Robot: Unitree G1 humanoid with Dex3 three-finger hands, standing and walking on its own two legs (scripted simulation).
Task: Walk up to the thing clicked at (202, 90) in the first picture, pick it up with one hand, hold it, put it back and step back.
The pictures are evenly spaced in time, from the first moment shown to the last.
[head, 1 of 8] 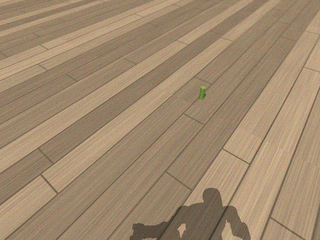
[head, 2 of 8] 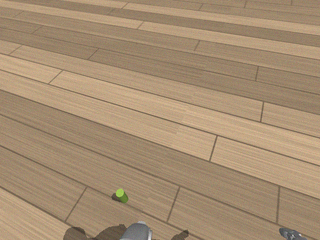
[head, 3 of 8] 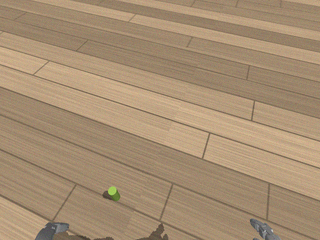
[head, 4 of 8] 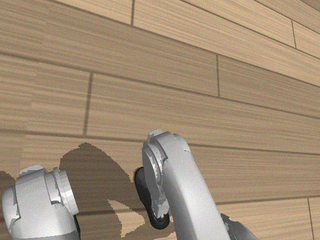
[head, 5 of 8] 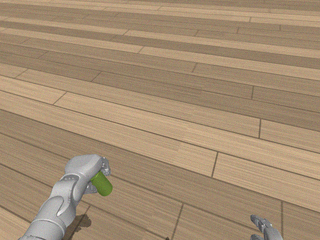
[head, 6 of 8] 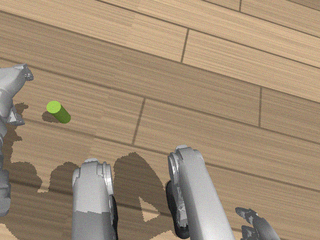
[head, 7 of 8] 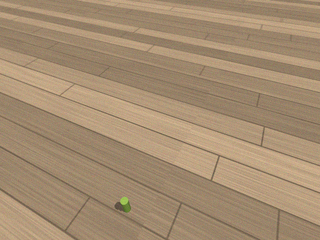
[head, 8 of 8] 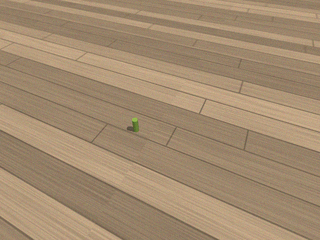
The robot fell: no
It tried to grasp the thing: yes
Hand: left
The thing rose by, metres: 0.65
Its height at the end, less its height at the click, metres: +0.00
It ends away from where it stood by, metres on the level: 0.02
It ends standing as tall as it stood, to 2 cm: yes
